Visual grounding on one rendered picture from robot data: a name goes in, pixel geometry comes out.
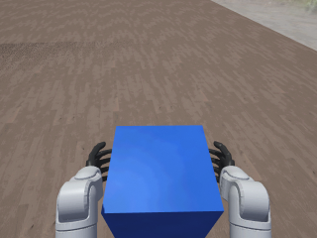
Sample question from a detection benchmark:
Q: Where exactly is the carton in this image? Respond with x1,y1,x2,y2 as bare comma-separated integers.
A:
101,125,224,238

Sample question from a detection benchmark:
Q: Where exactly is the right robot forearm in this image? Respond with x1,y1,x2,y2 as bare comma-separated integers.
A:
219,166,272,238

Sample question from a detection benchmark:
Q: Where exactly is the left robot hand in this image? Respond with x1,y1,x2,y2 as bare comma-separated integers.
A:
85,142,112,182

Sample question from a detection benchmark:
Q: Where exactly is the left robot forearm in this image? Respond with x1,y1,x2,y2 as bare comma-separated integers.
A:
55,166,104,238

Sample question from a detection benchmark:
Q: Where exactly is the right robot hand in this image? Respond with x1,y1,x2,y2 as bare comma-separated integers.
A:
208,141,235,183

